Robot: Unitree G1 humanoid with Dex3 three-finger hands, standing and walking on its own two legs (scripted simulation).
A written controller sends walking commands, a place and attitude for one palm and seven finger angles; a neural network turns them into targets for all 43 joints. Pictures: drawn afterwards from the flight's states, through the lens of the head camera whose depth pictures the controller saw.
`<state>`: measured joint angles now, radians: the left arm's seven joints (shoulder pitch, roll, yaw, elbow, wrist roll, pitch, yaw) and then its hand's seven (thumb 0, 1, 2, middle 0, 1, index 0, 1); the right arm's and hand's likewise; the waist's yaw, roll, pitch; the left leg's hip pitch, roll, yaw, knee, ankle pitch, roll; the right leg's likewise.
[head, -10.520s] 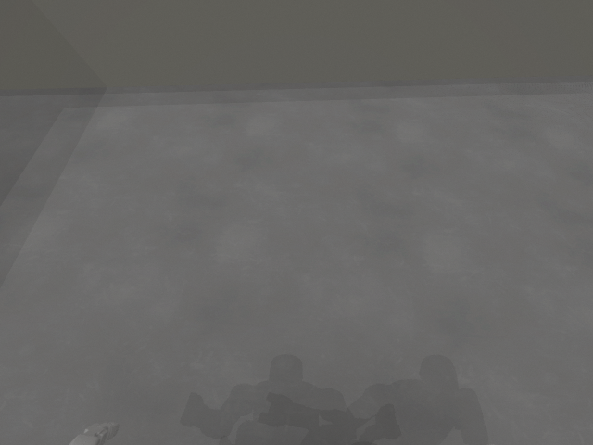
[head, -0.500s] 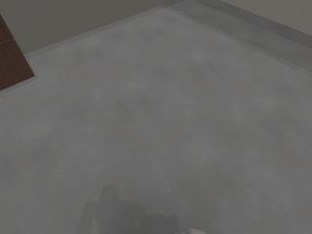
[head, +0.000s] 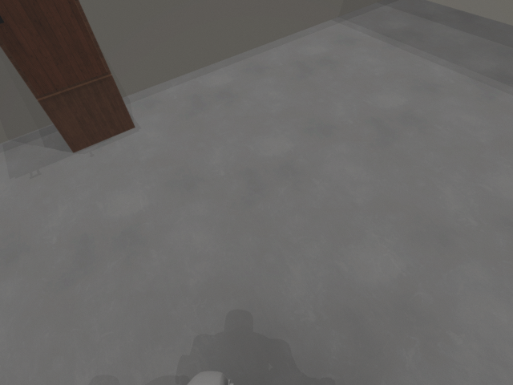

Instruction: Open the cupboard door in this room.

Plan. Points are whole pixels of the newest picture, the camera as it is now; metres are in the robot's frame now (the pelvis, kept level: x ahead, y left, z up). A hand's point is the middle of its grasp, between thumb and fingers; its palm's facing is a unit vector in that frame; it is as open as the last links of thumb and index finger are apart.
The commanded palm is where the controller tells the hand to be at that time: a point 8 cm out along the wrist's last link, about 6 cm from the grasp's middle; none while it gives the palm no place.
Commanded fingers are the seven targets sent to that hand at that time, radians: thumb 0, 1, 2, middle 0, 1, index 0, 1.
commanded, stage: stand and wait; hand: left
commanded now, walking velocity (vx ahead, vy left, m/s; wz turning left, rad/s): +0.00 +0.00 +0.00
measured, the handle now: out of the picture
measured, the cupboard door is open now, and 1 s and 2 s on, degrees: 0 0 0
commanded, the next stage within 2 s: turn or walk to find it in 0.40 s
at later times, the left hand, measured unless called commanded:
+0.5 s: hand out of the picture -0.06 +0.21 -0.18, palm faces +0.08 -0.98 -0.21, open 7.4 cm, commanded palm none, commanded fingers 0.00 0.90 0.90 -0.20 -0.30 -0.20 -0.30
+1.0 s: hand out of the picture -0.04 +0.21 -0.18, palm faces +0.11 -0.97 -0.21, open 7.4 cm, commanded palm none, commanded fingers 0.00 0.90 0.90 -0.20 -0.30 -0.20 -0.30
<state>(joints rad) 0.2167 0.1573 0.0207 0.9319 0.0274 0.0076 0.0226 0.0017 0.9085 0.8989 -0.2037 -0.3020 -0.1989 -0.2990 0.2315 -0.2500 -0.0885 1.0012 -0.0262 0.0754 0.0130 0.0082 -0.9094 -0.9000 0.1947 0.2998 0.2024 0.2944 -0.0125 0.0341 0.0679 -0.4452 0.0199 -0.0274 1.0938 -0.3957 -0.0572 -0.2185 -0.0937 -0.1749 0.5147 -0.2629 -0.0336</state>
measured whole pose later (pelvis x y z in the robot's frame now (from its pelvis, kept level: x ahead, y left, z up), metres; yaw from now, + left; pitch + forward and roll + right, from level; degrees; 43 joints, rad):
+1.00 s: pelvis -0.04 +0.03 +0.00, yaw +4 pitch -2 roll +0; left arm 0.24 0.16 0.00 1.11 0.01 0.00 0.03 0.00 0.91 0.90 -0.20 -0.30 -0.19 -0.30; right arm 0.28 -0.13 -0.01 1.13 -0.02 0.00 -0.02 0.01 -0.92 -0.90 0.20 0.30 0.20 0.29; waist 0.00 0.01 0.03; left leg -0.20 0.01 0.00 0.46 -0.23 -0.01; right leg -0.19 -0.06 -0.13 0.47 -0.23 0.01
